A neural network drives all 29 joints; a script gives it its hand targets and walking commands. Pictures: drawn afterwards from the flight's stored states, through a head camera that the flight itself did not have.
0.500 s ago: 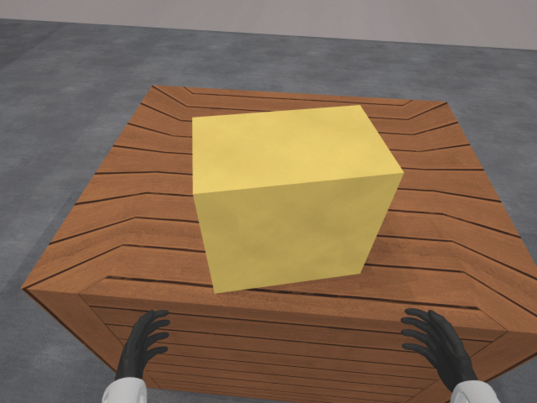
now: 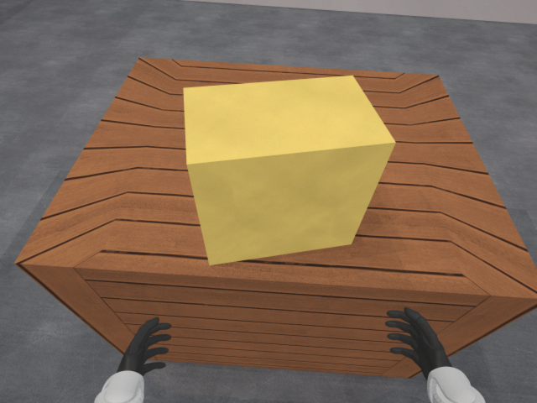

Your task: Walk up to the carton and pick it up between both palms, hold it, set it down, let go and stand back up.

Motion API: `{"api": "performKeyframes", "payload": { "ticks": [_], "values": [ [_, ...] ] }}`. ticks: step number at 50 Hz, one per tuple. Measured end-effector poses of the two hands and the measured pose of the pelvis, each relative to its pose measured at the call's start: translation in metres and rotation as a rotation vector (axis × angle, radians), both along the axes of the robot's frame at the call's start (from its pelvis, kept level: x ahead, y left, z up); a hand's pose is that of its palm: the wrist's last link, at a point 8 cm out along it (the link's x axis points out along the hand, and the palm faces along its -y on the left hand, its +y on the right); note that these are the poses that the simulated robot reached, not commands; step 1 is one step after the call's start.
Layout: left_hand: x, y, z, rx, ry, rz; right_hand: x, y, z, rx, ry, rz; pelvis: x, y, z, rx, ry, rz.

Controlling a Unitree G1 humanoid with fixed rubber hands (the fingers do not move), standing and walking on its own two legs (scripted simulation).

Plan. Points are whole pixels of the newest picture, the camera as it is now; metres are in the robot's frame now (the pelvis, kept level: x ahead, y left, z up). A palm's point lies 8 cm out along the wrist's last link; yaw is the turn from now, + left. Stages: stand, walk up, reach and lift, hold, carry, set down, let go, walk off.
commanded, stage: set down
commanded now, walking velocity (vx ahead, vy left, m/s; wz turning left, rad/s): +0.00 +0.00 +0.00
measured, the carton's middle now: (277, 175) +0.48 +0.02 +0.04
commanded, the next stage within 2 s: let go in 0.38 s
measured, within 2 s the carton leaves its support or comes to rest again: neither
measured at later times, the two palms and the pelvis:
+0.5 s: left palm (122, 358) +0.19 +0.24 -0.08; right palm (418, 390) +0.17 -0.21 -0.09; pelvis +0.04 +0.02 +0.00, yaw -1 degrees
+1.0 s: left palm (123, 376) +0.17 +0.24 -0.08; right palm (418, 389) +0.17 -0.21 -0.09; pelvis +0.03 +0.01 +0.00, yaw -1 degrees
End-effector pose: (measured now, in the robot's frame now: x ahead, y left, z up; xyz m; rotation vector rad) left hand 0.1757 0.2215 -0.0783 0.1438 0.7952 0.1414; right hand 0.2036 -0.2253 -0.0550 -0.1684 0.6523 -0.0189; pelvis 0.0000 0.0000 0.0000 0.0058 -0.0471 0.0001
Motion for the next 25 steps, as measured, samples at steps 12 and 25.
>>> {"api": "performKeyframes", "payload": {
  "ticks": [12,25],
  "values": [
    [0.001,0.029,-0.001,0.057,0.050,-0.028,-0.018,0.027,-0.031,0.032,0.069,-0.050,0.018,0.016,-0.002,-0.006,0.012,-0.007],
    [0.017,0.023,-0.004,0.014,0.054,-0.057,-0.032,0.017,-0.031,-0.011,0.075,-0.092,0.040,0.021,-0.002,-0.019,-0.022,-0.022]
  ]
}}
